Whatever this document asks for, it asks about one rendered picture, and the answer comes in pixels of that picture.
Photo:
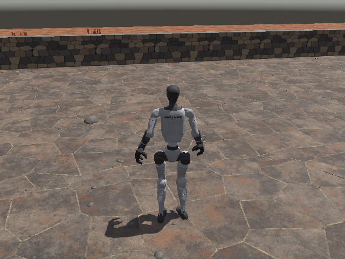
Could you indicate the left robot forearm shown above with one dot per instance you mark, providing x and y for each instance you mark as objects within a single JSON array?
[{"x": 143, "y": 143}]

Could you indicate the right robot upper arm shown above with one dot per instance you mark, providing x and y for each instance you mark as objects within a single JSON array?
[{"x": 192, "y": 121}]

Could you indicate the robot left hand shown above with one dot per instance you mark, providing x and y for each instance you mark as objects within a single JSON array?
[{"x": 137, "y": 156}]

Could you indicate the humanoid robot head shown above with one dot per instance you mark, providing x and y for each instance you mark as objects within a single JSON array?
[{"x": 173, "y": 92}]

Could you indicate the left robot upper arm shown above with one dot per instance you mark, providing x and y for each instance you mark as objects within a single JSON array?
[{"x": 152, "y": 122}]

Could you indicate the left robot foot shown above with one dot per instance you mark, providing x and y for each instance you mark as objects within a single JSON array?
[{"x": 160, "y": 218}]

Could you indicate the right robot forearm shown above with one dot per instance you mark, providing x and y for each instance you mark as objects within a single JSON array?
[{"x": 198, "y": 140}]

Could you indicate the robot right hand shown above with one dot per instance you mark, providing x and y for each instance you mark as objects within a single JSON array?
[{"x": 195, "y": 148}]

